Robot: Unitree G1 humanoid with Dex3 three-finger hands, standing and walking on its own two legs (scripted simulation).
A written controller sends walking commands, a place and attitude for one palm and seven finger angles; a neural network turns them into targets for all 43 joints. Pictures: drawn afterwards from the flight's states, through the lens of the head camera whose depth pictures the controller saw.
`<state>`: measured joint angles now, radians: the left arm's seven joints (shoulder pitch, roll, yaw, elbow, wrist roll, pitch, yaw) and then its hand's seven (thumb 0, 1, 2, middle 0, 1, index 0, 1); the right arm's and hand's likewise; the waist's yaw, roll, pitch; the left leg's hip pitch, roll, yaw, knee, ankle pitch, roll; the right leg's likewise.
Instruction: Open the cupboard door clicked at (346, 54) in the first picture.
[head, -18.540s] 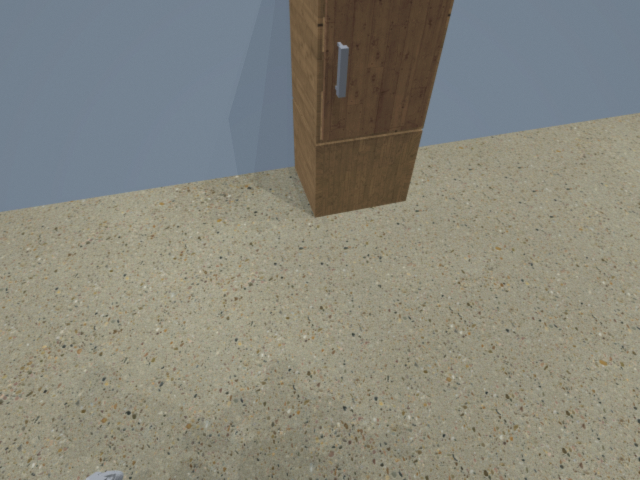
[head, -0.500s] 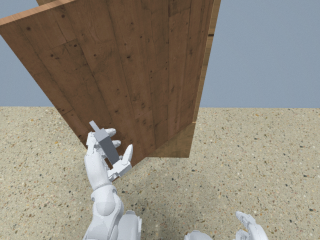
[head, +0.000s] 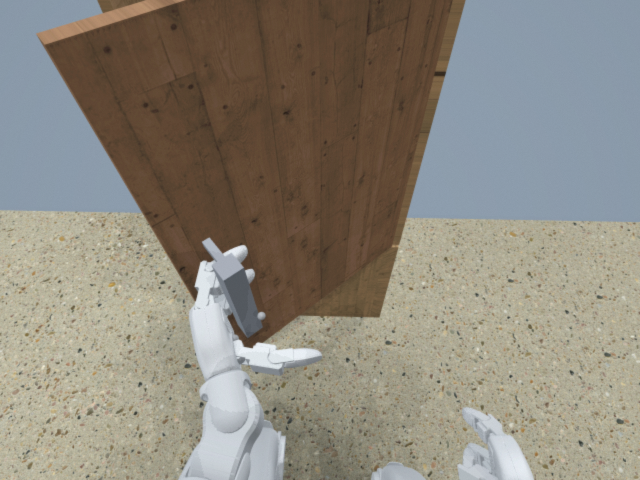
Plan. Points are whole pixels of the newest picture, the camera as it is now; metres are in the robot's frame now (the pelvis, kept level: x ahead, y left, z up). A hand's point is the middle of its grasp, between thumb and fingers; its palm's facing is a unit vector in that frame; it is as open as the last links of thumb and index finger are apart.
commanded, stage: open thumb and fingers to let go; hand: left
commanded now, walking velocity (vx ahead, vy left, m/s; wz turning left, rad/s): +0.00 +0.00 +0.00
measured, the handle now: (231, 288) +0.34 +0.14 +0.03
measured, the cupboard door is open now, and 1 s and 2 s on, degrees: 41 44 44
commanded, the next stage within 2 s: slide the hand sideways off the handle in 0.02 s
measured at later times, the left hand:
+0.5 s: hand (263, 348) +0.27 +0.09 +0.03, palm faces -0.08 -1.00 +0.02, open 15.9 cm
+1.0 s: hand (223, 387) +0.22 +0.13 +0.03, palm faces -0.01 -1.00 -0.03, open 16.1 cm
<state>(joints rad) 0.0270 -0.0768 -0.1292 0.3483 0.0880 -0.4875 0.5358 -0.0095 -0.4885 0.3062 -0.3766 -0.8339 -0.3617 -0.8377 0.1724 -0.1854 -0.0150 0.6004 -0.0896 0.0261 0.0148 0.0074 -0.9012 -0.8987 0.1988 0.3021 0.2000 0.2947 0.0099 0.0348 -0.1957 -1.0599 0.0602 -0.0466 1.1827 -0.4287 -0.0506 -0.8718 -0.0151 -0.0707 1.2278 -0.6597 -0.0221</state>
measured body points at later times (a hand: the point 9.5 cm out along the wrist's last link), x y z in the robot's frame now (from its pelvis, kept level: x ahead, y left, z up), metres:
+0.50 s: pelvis -0.02 +0.03 -0.01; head +0.05 +0.03 +0.44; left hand +0.27 +0.14 +0.03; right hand +0.15 -0.20 -0.10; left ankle +0.07 +0.15 -0.63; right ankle -0.03 -0.11 -0.63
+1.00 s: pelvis -0.01 +0.00 -0.02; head +0.06 +0.00 +0.43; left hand +0.22 +0.18 +0.03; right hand +0.18 -0.22 -0.10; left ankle +0.07 +0.15 -0.63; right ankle -0.03 -0.11 -0.63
